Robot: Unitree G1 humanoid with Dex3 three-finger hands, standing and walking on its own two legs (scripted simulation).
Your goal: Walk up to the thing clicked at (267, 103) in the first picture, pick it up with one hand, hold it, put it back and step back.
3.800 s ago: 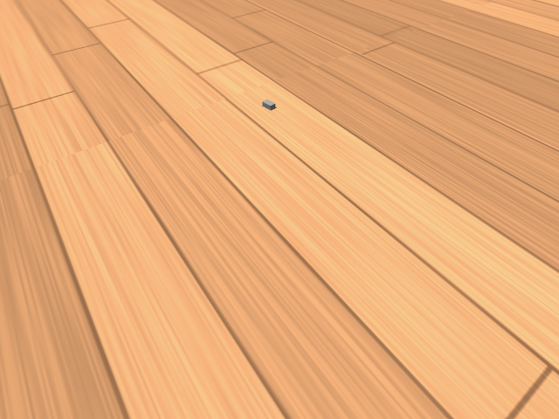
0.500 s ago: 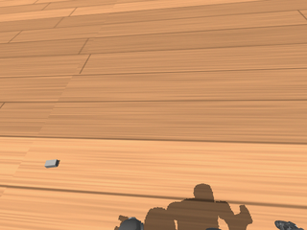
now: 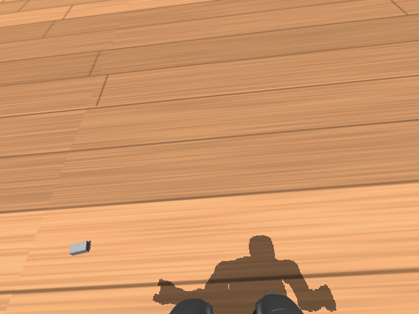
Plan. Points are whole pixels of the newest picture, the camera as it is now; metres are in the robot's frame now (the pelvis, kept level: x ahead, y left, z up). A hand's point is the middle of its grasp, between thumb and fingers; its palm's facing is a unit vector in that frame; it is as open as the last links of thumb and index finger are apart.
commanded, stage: walk up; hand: left
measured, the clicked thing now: (79, 248) +0.54 +0.71 -0.72
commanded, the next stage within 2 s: none
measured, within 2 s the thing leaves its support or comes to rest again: neither
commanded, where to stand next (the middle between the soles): +0.13 +0.54 m, yaw -10 degrees
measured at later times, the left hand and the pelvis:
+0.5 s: hand out of the picture +0.13 +0.54 -0.12, palm faces -0.12 -0.82 -0.56, open 7.4 cm; pelvis +0.04 +0.23 +0.00, yaw -3 degrees
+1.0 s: hand out of the picture +0.14 +0.81 -0.13, palm faces -0.04 -0.76 -0.65, open 7.4 cm; pelvis +0.05 +0.46 -0.02, yaw -3 degrees
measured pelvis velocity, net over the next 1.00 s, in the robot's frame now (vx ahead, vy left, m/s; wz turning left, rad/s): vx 0.05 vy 0.46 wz -0.06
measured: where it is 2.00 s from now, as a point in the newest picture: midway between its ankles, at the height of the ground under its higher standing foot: outside the picture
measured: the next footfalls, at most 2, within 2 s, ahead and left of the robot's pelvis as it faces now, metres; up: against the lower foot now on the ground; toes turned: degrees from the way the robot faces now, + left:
left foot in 0.26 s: +0.08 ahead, +0.31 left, +0.00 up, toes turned +2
right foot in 0.56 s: +0.16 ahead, +0.15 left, +0.00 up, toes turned -9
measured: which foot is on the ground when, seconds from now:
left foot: up 0.00-0.24, down 0.26-0.56, up 0.58-0.88, down 0.90-1.00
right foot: down 0.00-0.28, up 0.30-0.54, down 0.56-0.92, up 0.94-1.00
